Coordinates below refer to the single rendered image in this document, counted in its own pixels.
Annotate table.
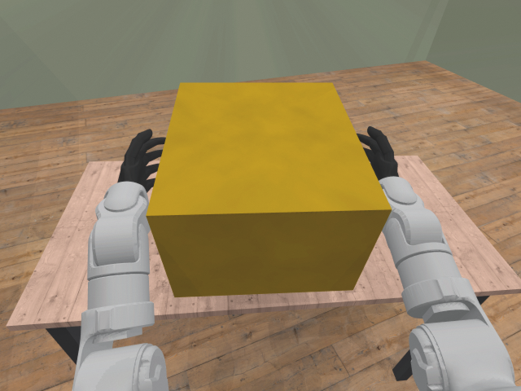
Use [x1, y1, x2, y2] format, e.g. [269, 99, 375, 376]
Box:
[6, 156, 521, 381]

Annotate left robot upper arm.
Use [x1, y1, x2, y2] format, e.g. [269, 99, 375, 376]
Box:
[74, 343, 169, 391]

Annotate robot left forearm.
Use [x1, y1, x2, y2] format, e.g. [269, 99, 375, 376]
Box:
[72, 182, 155, 391]

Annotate robot right forearm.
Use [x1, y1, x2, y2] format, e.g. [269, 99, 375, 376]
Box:
[379, 177, 515, 383]

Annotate robot left hand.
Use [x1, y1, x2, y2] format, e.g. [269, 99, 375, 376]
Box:
[118, 129, 166, 193]

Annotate carton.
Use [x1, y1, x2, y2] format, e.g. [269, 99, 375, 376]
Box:
[146, 83, 392, 297]

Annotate robot right hand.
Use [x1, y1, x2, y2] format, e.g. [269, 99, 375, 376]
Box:
[357, 126, 399, 180]

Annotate right robot upper arm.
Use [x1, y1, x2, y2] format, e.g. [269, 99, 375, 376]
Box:
[409, 319, 521, 391]

